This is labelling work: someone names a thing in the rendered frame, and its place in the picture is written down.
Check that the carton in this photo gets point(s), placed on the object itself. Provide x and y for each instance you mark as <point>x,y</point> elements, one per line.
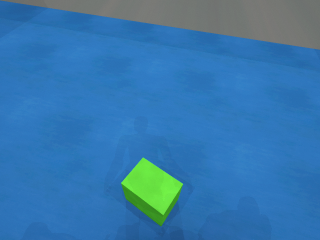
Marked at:
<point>151,190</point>

